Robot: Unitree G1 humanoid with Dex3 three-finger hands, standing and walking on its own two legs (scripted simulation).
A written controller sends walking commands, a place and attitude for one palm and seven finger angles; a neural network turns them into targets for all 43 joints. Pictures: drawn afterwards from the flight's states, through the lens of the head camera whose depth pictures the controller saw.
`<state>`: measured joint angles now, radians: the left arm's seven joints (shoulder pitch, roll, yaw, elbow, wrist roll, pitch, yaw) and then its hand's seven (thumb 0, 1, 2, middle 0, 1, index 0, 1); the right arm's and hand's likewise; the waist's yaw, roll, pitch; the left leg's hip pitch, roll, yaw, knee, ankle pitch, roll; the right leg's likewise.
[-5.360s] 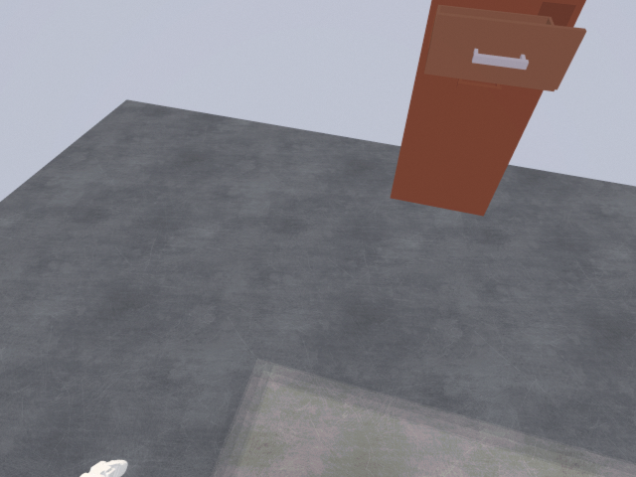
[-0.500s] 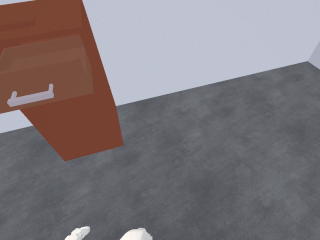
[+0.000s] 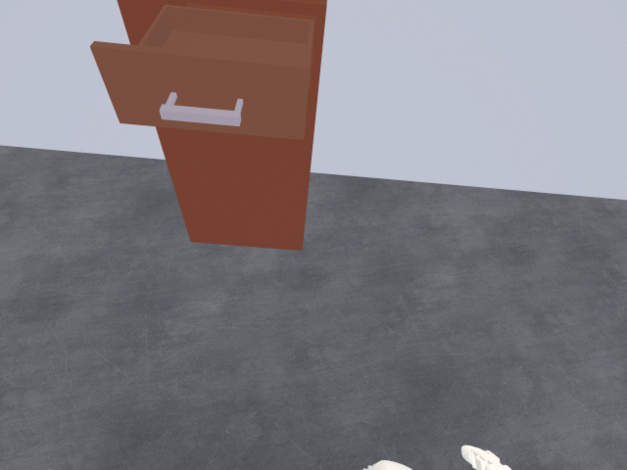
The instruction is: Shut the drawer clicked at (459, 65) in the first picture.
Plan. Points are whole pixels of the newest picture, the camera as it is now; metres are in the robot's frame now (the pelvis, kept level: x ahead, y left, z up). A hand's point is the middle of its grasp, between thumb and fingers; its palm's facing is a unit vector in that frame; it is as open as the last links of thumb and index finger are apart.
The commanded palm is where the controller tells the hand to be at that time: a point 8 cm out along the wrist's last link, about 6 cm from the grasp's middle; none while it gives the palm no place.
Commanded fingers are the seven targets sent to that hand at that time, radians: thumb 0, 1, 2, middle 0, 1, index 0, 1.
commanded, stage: take the last steps up to it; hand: left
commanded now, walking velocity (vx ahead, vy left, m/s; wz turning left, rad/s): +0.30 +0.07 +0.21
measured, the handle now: (203, 108) +0.69 +0.29 +0.02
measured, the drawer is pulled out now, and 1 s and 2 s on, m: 0.20 0.20 0.20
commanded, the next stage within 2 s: come to a stop and stand still in 1.10 s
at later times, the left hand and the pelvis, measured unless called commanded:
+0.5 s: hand out of the picture +0.04 +0.17 -0.15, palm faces +0.15 -0.96 -0.23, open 7.2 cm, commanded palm none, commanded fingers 0.00 0.90 0.90 -0.20 -0.30 -0.20 -0.30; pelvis +0.06 -0.01 +0.01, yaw +5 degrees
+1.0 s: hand (139, 403) +0.21 +0.28 -0.17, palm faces +0.16 -0.97 -0.18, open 7.3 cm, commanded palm none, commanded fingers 0.00 0.90 0.90 -0.20 -0.30 -0.20 -0.30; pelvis +0.21 +0.10 +0.01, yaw +5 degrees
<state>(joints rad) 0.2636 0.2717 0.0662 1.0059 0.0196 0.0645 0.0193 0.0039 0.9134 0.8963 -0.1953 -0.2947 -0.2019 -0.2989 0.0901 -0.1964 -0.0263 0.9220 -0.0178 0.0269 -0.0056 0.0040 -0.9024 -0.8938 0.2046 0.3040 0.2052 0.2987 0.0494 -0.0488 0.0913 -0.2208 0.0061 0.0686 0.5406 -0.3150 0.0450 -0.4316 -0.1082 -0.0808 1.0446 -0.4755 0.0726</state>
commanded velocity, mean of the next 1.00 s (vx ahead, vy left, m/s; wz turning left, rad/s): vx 0.28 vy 0.03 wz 0.05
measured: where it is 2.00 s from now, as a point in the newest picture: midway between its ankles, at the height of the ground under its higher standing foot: (261, 446)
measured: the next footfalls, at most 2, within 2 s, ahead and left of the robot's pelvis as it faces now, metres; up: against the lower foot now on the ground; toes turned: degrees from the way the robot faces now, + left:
right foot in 0.32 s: +0.07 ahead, -0.12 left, +0.00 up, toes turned -3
left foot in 0.78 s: +0.24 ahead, +0.19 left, +0.00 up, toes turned +15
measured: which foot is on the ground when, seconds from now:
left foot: down 0.00-0.32, up 0.34-0.76, down 0.78-1.00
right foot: up 0.00-0.30, down 0.32-0.78, up 0.80-1.00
